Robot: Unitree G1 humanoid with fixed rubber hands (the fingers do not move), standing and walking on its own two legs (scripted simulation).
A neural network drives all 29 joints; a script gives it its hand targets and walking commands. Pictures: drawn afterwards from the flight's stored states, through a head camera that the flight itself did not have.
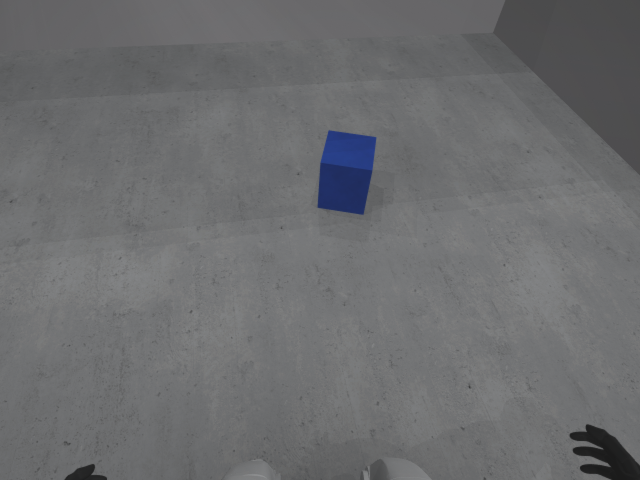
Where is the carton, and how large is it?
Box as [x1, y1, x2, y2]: [318, 130, 375, 214]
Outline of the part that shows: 329,130 320,163 318,207 362,214 372,169 375,137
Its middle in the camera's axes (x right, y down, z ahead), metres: +0.10 -0.28 +1.65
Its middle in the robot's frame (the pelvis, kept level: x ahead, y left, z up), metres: +1.32 -0.08 -0.63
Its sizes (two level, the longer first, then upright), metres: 0.210 0.200 0.250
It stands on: the floor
